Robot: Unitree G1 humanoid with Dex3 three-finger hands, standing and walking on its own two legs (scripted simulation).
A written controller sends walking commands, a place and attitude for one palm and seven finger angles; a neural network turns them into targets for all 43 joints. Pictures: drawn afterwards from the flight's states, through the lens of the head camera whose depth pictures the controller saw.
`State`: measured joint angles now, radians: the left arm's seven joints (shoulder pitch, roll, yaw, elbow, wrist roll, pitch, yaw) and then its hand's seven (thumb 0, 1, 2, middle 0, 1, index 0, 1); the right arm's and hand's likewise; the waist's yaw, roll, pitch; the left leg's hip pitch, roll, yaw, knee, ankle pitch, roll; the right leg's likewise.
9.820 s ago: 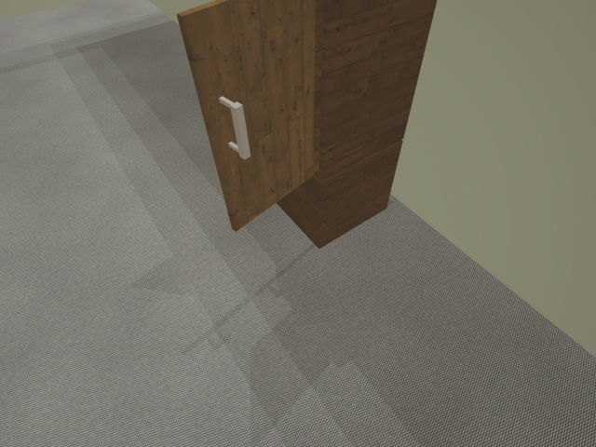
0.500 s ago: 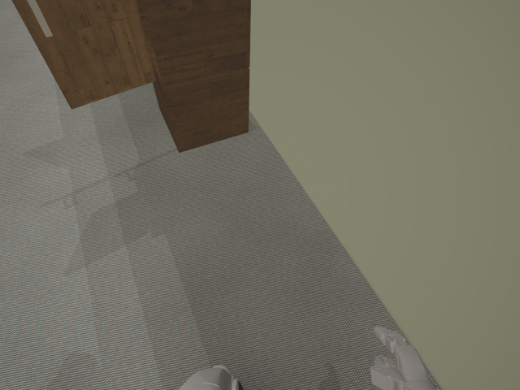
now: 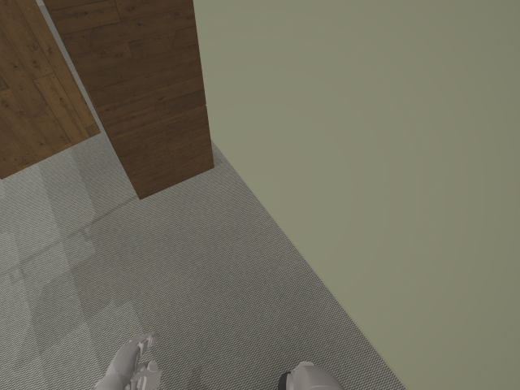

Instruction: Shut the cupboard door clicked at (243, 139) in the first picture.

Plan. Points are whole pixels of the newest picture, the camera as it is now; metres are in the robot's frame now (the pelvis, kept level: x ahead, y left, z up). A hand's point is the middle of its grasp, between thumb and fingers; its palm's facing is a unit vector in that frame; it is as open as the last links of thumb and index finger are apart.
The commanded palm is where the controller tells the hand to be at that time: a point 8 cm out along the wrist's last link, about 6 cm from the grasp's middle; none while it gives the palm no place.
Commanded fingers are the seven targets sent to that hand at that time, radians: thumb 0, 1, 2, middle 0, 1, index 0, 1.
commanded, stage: walk to a spot facing it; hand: left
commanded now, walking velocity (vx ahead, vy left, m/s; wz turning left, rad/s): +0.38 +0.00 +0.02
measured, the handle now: out of the picture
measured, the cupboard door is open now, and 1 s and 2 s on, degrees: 100 100 100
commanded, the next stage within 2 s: turn to face it in 0.44 s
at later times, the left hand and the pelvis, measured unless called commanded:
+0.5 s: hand out of the picture +0.12 +0.16 -0.17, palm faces +0.20 -0.96 -0.17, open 7.3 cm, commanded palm none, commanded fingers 0.00 0.90 0.90 -0.20 -0.30 -0.20 -0.30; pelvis +0.22 +0.00 +0.00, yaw +7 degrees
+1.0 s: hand (125, 242) +0.43 +0.28 -0.15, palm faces +0.34 -0.92 -0.19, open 7.3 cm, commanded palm none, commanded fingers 0.00 0.90 0.90 -0.20 -0.30 -0.20 -0.30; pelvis +0.36 +0.05 +0.01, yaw +21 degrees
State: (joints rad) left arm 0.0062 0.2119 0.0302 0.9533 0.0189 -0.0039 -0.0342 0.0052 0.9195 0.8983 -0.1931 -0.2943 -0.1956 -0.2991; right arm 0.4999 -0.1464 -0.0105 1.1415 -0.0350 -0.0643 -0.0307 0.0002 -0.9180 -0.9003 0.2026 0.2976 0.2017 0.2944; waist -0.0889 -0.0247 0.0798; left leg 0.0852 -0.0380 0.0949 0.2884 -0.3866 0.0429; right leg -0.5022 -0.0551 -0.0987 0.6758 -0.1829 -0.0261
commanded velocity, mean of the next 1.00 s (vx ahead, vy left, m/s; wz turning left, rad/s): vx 0.16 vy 0.00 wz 0.45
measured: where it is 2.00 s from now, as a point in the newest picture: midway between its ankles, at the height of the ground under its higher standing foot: (239, 314)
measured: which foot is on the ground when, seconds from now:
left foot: down 0.00-0.04, up 0.06-0.56, down 0.58-1.00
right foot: up 0.00-0.02, down 0.04-0.56, up 0.58-1.00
